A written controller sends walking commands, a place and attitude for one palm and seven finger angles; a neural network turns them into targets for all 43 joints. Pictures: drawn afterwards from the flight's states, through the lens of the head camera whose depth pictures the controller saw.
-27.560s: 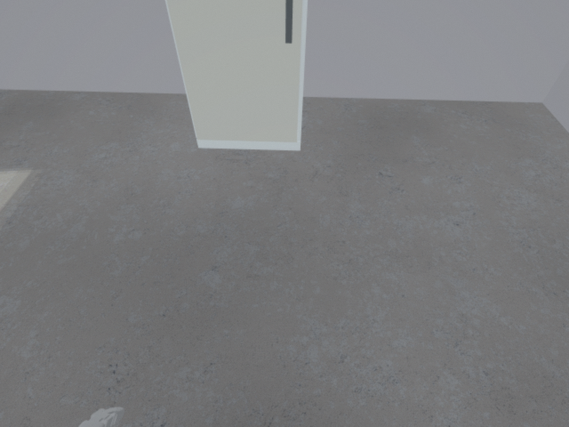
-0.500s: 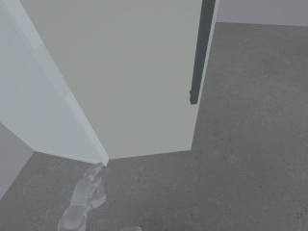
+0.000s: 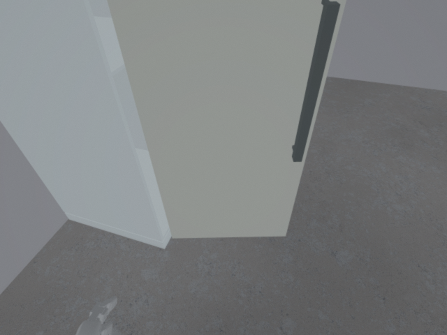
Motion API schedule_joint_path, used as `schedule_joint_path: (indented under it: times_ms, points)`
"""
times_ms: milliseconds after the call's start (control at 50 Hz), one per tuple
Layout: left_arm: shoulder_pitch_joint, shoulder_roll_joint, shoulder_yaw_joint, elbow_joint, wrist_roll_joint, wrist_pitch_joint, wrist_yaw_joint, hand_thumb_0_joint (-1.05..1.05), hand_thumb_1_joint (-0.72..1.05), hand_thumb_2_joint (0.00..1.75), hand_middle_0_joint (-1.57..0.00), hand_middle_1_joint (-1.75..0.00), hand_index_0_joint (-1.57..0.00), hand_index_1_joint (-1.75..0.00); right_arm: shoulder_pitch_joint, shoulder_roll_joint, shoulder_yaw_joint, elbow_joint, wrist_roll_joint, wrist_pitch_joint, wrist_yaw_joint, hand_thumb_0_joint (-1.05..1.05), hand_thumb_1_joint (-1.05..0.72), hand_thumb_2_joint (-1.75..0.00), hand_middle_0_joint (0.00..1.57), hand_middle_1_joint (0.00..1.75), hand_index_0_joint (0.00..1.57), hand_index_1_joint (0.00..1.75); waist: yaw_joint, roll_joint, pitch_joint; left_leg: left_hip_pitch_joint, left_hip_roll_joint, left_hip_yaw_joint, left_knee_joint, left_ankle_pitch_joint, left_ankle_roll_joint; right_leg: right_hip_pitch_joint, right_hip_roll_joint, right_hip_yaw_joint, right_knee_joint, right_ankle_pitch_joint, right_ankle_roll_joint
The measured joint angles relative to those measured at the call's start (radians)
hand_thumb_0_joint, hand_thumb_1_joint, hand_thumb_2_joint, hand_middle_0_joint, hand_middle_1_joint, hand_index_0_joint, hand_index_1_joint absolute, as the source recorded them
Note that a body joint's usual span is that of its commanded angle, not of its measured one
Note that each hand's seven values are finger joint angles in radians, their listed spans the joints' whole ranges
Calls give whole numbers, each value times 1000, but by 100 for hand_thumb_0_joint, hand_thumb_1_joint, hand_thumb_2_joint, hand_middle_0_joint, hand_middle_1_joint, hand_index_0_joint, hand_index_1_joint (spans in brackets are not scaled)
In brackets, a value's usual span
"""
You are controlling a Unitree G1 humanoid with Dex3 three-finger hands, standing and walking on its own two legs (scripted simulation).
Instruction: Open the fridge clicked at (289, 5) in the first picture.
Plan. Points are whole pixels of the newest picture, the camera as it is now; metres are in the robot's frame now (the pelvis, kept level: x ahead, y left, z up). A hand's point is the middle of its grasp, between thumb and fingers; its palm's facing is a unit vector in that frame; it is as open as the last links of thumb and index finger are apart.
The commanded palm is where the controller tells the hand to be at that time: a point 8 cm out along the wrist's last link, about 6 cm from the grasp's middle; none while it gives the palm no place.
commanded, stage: stop stepping back and stand still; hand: right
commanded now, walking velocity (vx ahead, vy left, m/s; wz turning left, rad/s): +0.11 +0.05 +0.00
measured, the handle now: (308, 93) +0.72 -0.16 +0.11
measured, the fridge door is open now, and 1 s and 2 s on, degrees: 71 71 71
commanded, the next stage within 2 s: let the arm hang, fingers relaxed in 0.16 s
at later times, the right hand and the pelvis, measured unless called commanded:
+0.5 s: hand out of the picture +0.09 -0.20 -0.14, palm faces +0.03 +0.96 -0.28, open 7.4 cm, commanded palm none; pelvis -0.02 +0.01 -0.02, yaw -4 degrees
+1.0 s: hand out of the picture +0.01 -0.27 -0.14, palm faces +0.07 +0.93 -0.35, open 7.4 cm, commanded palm none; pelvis -0.04 -0.01 +0.01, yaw -5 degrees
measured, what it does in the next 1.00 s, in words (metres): steps on the spot: right foot, then right foot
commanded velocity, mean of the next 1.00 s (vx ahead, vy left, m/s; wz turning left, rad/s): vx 0.01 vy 0.00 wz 0.00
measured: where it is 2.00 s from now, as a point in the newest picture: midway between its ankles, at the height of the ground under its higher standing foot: outside the picture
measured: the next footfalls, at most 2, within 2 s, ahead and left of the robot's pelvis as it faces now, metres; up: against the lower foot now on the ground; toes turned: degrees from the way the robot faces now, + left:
right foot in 0.30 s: +0.07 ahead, -0.14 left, +0.00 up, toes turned -5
right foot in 0.68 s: -0.01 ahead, -0.11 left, +0.00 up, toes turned -4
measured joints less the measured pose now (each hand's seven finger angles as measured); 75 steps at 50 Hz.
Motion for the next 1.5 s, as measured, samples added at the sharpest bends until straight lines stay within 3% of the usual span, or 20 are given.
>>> schedule_joint_path:
  times_ms: [40,80,120,160,200,260,300,320,380,420,460,540,620,700,780,1000,1500]
  points:
    - [4,-15,-12,-15,-1,-8,-9,2,90,90,-20,-30,-20,-30,8,-22,-19,-10,-4,-11,2,2,-89,-90,21,30,21,30,7,-22,10,25,-15,26,-72,42,5,-9,-13,13,21,-8,5]
    - [1,-18,-19,-19,-2,-6,-20,2,90,90,-20,-30,-20,-30,8,-33,-28,-20,-5,-26,6,2,-89,-90,21,30,21,30,4,-56,26,34,-34,48,-103,148,47,-44,-29,32,95,-55,-11]
    - [-10,-22,-16,0,-4,9,-31,2,90,90,-20,-30,-20,-30,3,-28,-22,-22,0,-41,16,2,-89,-90,21,30,22,30,-12,-66,30,30,-36,55,-101,147,74,-116,-13,47,267,-132,-23]
    - [-18,-20,-16,18,-3,24,-38,2,90,90,-20,-30,-20,-30,10,-3,-14,-12,6,-52,25,2,-89,-90,22,30,22,30,-34,-67,26,38,-34,45,-125,149,79,-171,4,43,393,-144,-24]
    - [-23,-19,-21,22,-2,33,-41,2,90,90,-20,-30,-20,-30,26,22,-13,4,8,-55,27,2,-89,-90,22,30,22,30,-46,-61,23,50,-28,32,-154,165,73,-183,5,24,382,-121,-24]
    - [-27,-17,-31,15,2,28,-31,2,90,90,-20,-30,-20,-30,25,44,-2,31,8,-46,21,2,-89,-90,21,30,22,30,-55,-48,32,67,-20,31,-168,170,64,-131,-4,4,191,-52,-33]
    - [-34,22,-17,25,1,23,-69,2,90,90,-20,-30,-20,-30,-52,46,62,159,-18,-20,54,1,-89,-90,21,30,21,30,-51,-85,21,28,-18,62,-107,143,52,-123,-16,27,105,98,-43]
    - [-49,48,-12,33,4,46,-83,1,90,90,-20,-30,-20,-30,-98,52,105,258,-25,24,76,1,-89,-90,21,30,21,30,-48,-111,11,-17,-15,67,-32,83,37,-131,-15,40,101,33,-28]
    - [-125,65,-7,77,23,125,-89,1,90,90,-20,-30,-20,-30,-213,89,222,616,-36,175,122,1,-90,-90,20,30,20,30,-22,-111,21,-115,7,-22,173,-68,10,-176,35,31,145,-3,-29]
    - [-145,61,-17,83,35,139,-88,1,90,90,-20,-30,-20,-30,-256,125,295,816,-38,228,143,1,-90,-90,20,29,20,30,-7,-101,48,-109,8,-51,155,-66,4,-177,50,29,140,21,-27]
    - [-154,51,-29,93,29,152,-89,1,90,90,-20,-30,-20,-30,-267,162,357,961,-39,240,155,1,-91,-90,20,29,20,30,-9,-81,79,-76,3,-57,64,74,14,-173,48,24,144,23,-16]
    - [-139,33,-16,155,14,201,-88,1,90,90,-20,-30,-20,-30,-242,259,441,1174,-44,233,170,2,-91,-90,20,29,20,30,-6,-75,116,-30,-23,-15,-6,106,53,-177,41,78,224,-112,-23]
    - [-110,26,-1,229,11,222,-84,1,91,90,-20,-30,-20,-30,-241,245,402,1278,-44,208,152,-1,-98,-90,21,30,21,30,-41,-60,142,10,-48,1,-132,179,64,-141,36,96,254,-135,-36]
    - [-82,35,13,284,7,206,-71,1,91,90,-20,-30,-20,-30,-256,202,385,1374,-37,202,150,0,-96,-90,21,30,21,30,-34,-67,151,17,-57,17,-182,213,54,-26,27,98,21,-4,-44]
    - [-80,36,5,345,12,207,-64,1,91,90,-20,-30,-20,-30,-288,161,377,1446,-36,206,150,0,-94,-90,21,30,21,30,-50,-59,153,56,-54,0,-261,261,41,1,31,83,-25,16,-35]
    - [-120,77,2,407,13,186,-78,1,90,90,-20,-30,-20,-30,-385,100,379,1529,-35,189,160,1,-91,-90,20,30,20,30,-40,-91,104,92,-29,-28,-325,295,20,54,58,59,-118,61,-59]
    - [-205,99,-16,442,5,170,-76,1,90,90,-20,-30,-20,-30,-451,129,406,1548,-32,173,161,1,-90,-90,21,30,21,30,-24,-72,115,132,-18,-39,-353,279,10,123,70,53,-206,74,-64]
